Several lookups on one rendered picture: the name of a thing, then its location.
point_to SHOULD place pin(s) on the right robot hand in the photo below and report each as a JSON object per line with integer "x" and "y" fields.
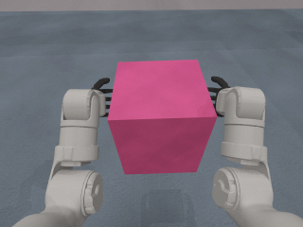
{"x": 223, "y": 84}

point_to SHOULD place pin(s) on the carton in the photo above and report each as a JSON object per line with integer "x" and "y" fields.
{"x": 161, "y": 116}

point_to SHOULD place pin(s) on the left robot hand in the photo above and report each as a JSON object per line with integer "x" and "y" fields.
{"x": 104, "y": 91}

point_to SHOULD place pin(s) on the right robot upper arm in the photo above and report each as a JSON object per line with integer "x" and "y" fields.
{"x": 247, "y": 197}

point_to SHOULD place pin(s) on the left robot forearm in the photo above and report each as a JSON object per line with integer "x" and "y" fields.
{"x": 78, "y": 144}

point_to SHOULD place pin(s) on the right robot forearm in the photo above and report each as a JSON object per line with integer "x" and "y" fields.
{"x": 243, "y": 109}

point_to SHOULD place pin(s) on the left robot upper arm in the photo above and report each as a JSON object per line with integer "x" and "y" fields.
{"x": 71, "y": 197}

